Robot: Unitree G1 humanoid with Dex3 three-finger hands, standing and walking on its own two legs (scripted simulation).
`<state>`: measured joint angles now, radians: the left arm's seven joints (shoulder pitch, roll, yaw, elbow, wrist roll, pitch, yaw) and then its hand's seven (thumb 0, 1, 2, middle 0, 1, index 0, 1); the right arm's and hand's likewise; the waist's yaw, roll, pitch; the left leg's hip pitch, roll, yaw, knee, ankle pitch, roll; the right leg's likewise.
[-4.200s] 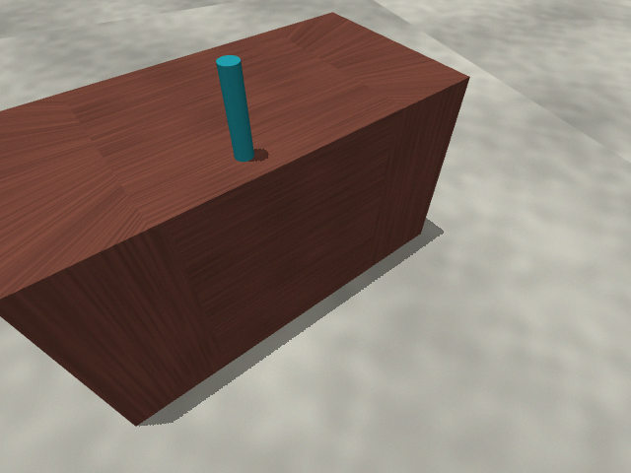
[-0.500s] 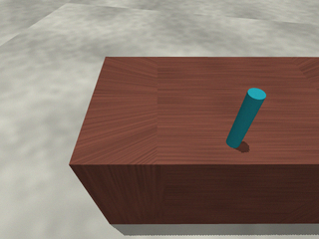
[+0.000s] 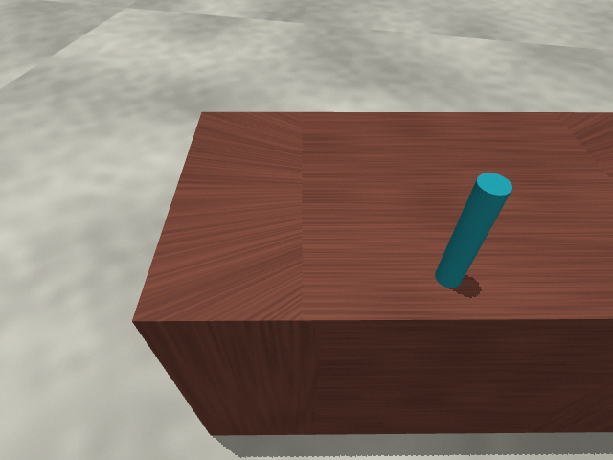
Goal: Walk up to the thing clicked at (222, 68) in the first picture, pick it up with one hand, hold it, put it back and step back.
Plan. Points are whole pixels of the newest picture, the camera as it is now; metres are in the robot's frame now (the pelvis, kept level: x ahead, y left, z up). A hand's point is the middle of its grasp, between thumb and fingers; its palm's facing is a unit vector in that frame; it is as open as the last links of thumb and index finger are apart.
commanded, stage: walk up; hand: right
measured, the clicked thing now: (468, 237) +0.44 -0.23 +0.03
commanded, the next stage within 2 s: stand in 0.08 s
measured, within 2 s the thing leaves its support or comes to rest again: neither
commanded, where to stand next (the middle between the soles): +0.04 -0.02 m, yaw -1 degrees
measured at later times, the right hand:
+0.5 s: hand out of the picture +0.08 -0.26 -0.15, palm faces -0.02 +0.94 -0.34, open 7.4 cm
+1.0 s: hand out of the picture +0.08 -0.27 -0.16, palm faces -0.03 +0.94 -0.33, open 7.4 cm
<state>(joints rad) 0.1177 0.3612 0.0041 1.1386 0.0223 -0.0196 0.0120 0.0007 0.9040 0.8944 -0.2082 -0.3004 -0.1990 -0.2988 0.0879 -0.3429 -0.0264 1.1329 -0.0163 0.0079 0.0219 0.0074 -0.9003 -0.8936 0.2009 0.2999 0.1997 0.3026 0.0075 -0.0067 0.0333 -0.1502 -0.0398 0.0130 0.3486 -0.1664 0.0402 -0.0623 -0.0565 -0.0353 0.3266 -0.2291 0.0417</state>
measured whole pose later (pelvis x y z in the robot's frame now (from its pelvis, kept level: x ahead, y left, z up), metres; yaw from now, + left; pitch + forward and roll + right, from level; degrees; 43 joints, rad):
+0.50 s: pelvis +0.00 -0.01 +0.00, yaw +0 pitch -2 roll +0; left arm 0.12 0.34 0.00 1.14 0.02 -0.01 0.00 0.00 0.90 0.89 -0.21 -0.30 -0.20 -0.30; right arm 0.08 -0.34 0.00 1.15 -0.01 -0.01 0.01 0.01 -0.90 -0.89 0.20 0.30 0.20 0.30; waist 0.00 -0.01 0.04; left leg -0.15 -0.02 0.00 0.32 -0.14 0.02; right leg -0.05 -0.03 -0.04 0.29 -0.20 0.02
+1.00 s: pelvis +0.00 -0.02 +0.00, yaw +0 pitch -2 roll +0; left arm 0.12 0.35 0.01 1.13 0.01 -0.01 0.00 0.00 0.90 0.89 -0.21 -0.30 -0.20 -0.30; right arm 0.09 -0.34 0.01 1.14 -0.01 -0.01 0.01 0.01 -0.90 -0.89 0.20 0.30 0.20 0.30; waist 0.00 0.00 0.04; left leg -0.14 0.00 0.00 0.32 -0.15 0.00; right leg -0.04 -0.02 -0.05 0.28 -0.21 0.01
